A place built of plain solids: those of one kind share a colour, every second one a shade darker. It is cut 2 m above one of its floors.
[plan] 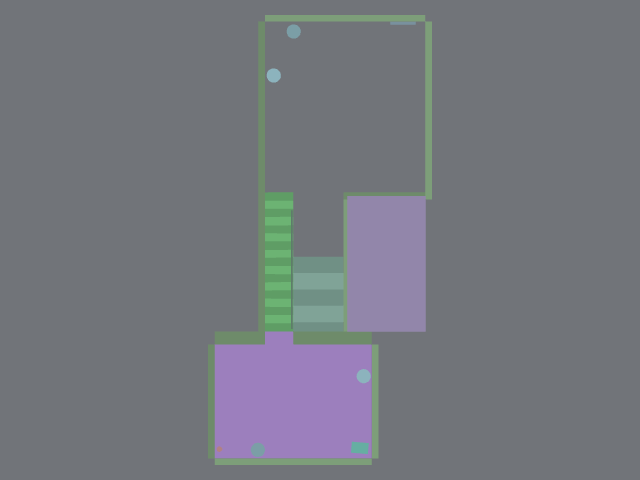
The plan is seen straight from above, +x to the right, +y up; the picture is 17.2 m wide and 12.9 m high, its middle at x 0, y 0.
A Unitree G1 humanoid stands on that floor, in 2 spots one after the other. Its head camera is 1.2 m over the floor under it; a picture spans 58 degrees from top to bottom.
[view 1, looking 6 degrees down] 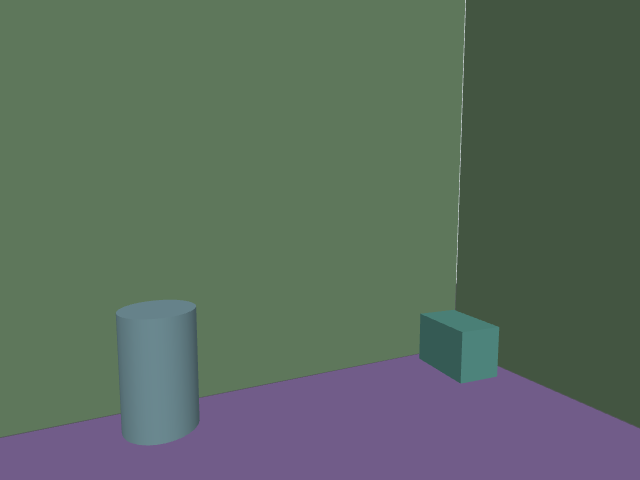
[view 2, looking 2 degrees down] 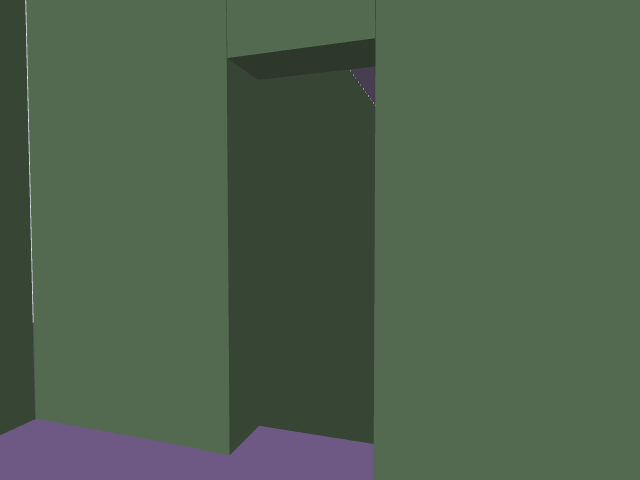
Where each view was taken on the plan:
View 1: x -1.13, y -3.46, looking -26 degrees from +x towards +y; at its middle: wall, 2.82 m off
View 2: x -0.35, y -4.77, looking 108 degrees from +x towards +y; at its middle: wall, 3.67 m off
